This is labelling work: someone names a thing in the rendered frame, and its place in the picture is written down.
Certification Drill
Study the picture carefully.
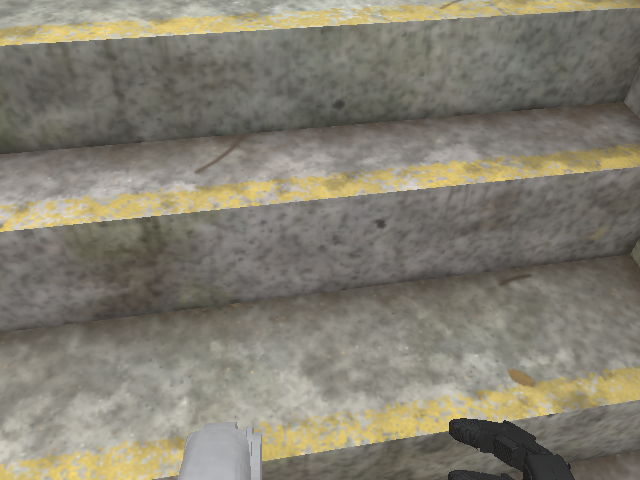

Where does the robot left shin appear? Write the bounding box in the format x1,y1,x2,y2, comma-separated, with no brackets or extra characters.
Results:
183,431,197,457

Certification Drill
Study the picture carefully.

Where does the left robot thigh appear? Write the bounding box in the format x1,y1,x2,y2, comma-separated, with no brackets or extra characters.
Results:
177,422,262,480

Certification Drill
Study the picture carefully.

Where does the robot right hand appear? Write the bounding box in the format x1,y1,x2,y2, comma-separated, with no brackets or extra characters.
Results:
448,418,575,480

